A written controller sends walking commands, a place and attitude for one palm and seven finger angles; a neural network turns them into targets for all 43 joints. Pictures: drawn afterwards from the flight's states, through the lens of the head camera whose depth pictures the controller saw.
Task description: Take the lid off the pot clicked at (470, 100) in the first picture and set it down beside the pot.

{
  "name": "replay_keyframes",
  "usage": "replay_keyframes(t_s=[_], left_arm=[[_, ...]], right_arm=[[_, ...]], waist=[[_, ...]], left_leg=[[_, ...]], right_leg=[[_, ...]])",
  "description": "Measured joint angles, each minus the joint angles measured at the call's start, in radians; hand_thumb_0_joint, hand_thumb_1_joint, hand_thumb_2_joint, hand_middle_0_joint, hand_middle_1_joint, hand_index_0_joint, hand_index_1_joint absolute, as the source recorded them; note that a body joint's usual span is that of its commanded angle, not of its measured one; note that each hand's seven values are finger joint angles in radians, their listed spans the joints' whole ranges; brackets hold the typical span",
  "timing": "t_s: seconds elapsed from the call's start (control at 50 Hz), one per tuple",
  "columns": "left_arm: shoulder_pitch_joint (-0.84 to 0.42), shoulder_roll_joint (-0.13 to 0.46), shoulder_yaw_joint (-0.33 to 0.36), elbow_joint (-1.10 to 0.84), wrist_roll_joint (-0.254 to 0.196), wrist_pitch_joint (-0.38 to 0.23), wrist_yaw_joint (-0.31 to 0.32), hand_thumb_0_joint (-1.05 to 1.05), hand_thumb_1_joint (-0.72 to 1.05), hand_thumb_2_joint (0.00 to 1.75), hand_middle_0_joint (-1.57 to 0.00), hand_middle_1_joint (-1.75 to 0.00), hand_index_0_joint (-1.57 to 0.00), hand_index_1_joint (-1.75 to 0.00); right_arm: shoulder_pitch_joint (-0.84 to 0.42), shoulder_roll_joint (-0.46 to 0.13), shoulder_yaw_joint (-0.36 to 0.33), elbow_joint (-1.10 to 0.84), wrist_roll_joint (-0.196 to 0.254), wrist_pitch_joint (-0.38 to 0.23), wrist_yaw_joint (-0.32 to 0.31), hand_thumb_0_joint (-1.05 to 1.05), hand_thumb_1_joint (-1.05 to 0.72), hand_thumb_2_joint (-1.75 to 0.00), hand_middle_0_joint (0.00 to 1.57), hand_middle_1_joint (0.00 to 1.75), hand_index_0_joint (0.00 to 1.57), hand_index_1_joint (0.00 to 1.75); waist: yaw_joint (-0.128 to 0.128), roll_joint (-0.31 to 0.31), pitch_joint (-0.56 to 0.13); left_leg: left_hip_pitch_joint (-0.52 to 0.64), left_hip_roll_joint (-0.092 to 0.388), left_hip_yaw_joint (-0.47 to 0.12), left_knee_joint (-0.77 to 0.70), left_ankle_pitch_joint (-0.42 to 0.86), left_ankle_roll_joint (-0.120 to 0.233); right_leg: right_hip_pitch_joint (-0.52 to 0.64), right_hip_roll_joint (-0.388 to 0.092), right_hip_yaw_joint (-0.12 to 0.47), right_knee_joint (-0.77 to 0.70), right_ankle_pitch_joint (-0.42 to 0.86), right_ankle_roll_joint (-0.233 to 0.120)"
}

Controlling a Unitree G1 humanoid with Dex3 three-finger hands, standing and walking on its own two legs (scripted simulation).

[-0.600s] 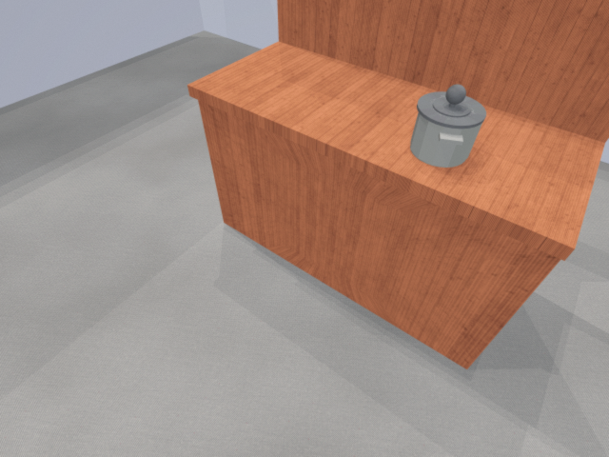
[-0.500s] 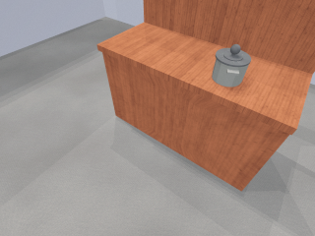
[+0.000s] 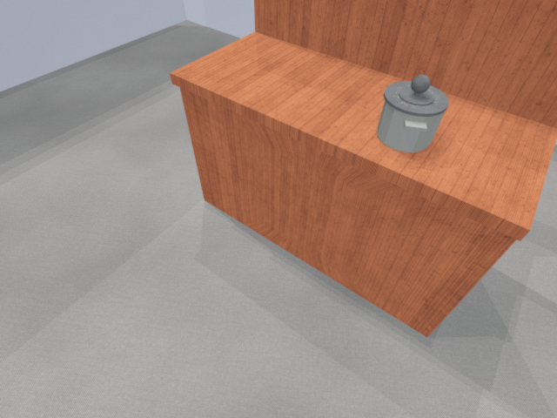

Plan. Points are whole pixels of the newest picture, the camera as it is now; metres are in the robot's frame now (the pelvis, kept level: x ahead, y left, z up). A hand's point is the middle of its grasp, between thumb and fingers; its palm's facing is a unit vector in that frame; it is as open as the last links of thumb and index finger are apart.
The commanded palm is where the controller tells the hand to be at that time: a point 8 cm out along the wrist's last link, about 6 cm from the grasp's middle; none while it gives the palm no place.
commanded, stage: look at it before walking up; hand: left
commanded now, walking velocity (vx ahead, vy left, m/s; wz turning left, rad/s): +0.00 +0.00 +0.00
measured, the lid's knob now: (420, 84) +0.87 -0.31 +0.06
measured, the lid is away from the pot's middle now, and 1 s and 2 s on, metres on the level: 0.00 0.00 0.00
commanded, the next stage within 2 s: turn to face it in 0.04 s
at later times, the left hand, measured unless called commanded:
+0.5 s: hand out of the picture +0.07 +0.19 -0.18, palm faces -0.14 -0.95 -0.28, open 7.3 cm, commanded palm none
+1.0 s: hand out of the picture +0.11 +0.18 -0.17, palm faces -0.32 -0.91 -0.26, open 7.3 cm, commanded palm none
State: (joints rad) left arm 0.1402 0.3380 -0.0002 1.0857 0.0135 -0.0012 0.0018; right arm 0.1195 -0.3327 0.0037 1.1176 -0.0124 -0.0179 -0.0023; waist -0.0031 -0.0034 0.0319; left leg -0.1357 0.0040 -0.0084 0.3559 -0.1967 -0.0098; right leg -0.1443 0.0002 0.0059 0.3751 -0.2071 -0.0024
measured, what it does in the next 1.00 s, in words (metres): lifts its left foot, turning right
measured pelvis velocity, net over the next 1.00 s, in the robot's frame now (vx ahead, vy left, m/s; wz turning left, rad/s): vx -0.01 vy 0.00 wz -0.42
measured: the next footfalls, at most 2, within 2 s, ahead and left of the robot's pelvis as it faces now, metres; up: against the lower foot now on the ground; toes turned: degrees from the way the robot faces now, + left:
left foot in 1.06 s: +0.06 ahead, +0.12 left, +0.00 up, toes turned -27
right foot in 1.40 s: -0.04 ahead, -0.11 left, +0.00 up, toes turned -36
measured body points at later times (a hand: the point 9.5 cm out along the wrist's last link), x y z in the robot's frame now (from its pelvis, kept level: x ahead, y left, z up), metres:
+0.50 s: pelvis -0.01 -0.02 -0.02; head +0.02 -0.03 +0.43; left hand +0.08 +0.24 -0.16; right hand +0.03 -0.28 -0.17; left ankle +0.00 +0.13 -0.75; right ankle -0.01 -0.10 -0.74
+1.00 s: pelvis -0.01 +0.00 -0.01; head +0.01 -0.01 +0.44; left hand +0.13 +0.23 -0.15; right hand -0.01 -0.28 -0.14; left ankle +0.02 +0.14 -0.72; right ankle -0.01 -0.10 -0.75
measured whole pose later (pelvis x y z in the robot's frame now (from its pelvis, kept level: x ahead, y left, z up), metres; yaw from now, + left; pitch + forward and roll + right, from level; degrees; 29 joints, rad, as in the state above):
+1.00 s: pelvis -0.01 +0.00 -0.01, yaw -24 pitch +2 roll +1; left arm 0.27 0.22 0.07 0.91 0.03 0.05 0.01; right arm 0.13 -0.22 -0.05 0.92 -0.01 0.03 -0.03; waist 0.04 -0.01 0.02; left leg -0.33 0.01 -0.03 0.70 -0.39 -0.04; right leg -0.32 0.12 0.20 0.45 -0.15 -0.04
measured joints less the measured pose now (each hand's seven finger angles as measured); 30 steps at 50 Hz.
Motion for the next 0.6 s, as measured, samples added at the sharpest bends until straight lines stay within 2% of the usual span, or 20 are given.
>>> replay_keyframes(t_s=[0.22, 0.4, 0.46, 0.5, 0.52, 0.54, 0.58, 0.6], left_arm=[[0.0, 0.0, 0.003, -0.003, 0.0, 0.002, 0.0, 0.01, 0.9, 0.9, -0.21, -0.3, -0.21, -0.3], [0.058, -0.044, 0.025, -0.077, 0.004, 0.055, 0.0, 0.0, 0.91, 0.9, -0.2, -0.3, -0.21, -0.3], [0.077, -0.065, 0.034, -0.105, 0.005, 0.066, -0.008, 0.01, 0.91, 0.9, -0.2, -0.3, -0.21, -0.3], [0.091, -0.086, 0.041, -0.121, 0.006, 0.068, -0.013, 0.01, 0.91, 0.9, -0.2, -0.3, -0.21, -0.3], [0.102, -0.095, 0.042, -0.132, 0.007, 0.063, -0.016, 0.01, 0.91, 0.9, -0.2, -0.3, -0.21, -0.3], [0.109, -0.106, 0.044, -0.138, 0.011, 0.054, -0.016, 0.01, 0.91, 0.9, -0.2, -0.3, -0.21, -0.3], [0.118, -0.126, 0.043, -0.148, 0.01, 0.042, -0.008, 0.0, 0.91, 0.9, -0.21, -0.3, -0.21, -0.3], [0.122, -0.135, 0.043, -0.151, 0.009, 0.041, -0.004, 0.0, 0.91, 0.9, -0.21, -0.3, -0.21, -0.3]], right_arm=[[-0.008, 0.001, -0.001, -0.004, -0.001, -0.001, -0.004, 0.0, -0.9, -0.9, 0.2, 0.3, 0.21, 0.3], [0.008, 0.068, -0.022, -0.103, -0.004, 0.025, -0.021, 0.0, -0.9, -0.9, 0.2, 0.3, 0.21, 0.3], [0.022, 0.094, -0.028, -0.128, -0.006, 0.03, -0.018, 0.0, -0.9, -0.9, 0.2, 0.3, 0.21, 0.3], [0.033, 0.102, -0.033, -0.136, -0.009, 0.035, -0.016, 0.0, -0.9, -0.9, 0.2, 0.3, 0.21, 0.3], [0.04, 0.102, -0.035, -0.14, -0.009, 0.039, -0.014, 0.0, -0.9, -0.9, 0.2, 0.3, 0.21, 0.3], [0.044, 0.101, -0.04, -0.141, -0.007, 0.046, -0.014, 0.0, -0.9, -0.9, 0.2, 0.3, 0.21, 0.3], [0.047, 0.102, -0.048, -0.137, -0.004, 0.065, -0.016, 0.0, -0.9, -0.9, 0.2, 0.3, 0.21, 0.3], [0.046, 0.103, -0.051, -0.133, -0.003, 0.072, -0.017, 0.0, -0.9, -0.9, 0.2, 0.3, 0.21, 0.3]], waist=[[0.007, 0.0, -0.005], [0.016, -0.014, 0.014], [0.024, -0.023, 0.037], [0.028, -0.011, 0.051], [0.03, 0.0, 0.053], [0.028, 0.015, 0.056], [0.025, 0.029, 0.06], [0.027, 0.031, 0.061]], left_leg=[[0.011, 0.004, 0.008, -0.005, -0.005, -0.002], [-0.053, 0.031, 0.099, 0.124, -0.079, -0.007], [-0.063, 0.042, 0.142, 0.173, -0.108, -0.01], [-0.068, 0.062, 0.164, 0.215, -0.132, -0.02], [-0.083, 0.077, 0.169, 0.255, -0.153, -0.029], [-0.115, 0.093, 0.16, 0.331, -0.185, -0.032], [-0.203, 0.076, 0.089, 0.526, -0.275, -0.034], [-0.242, 0.061, 0.06, 0.612, -0.279, -0.035]], right_leg=[[0.007, 0.004, 0.008, -0.004, -0.002, -0.002], [-0.117, 0.036, 0.093, 0.173, -0.06, -0.004], [-0.186, 0.023, 0.052, 0.323, -0.148, 0.01], [-0.192, 0.01, 0.007, 0.358, -0.184, 0.014], [-0.179, 0.009, -0.011, 0.322, -0.14, 0.007], [-0.184, 0.023, -0.02, 0.322, -0.125, -0.021], [-0.19, 0.039, -0.026, 0.322, -0.128, -0.064], [-0.186, 0.045, -0.022, 0.301, -0.12, -0.075]])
